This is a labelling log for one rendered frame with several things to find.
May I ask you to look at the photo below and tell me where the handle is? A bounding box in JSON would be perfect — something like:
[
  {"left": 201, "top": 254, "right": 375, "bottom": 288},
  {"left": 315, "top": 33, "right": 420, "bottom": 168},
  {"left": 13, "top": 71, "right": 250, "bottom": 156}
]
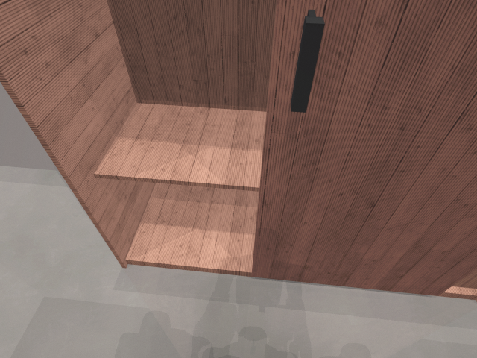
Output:
[{"left": 291, "top": 10, "right": 325, "bottom": 113}]

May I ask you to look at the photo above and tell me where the wardrobe door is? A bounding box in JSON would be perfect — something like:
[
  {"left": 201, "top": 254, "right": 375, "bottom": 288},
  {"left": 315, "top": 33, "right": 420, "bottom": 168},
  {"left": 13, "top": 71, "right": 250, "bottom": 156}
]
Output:
[
  {"left": 453, "top": 269, "right": 477, "bottom": 289},
  {"left": 251, "top": 0, "right": 477, "bottom": 296}
]

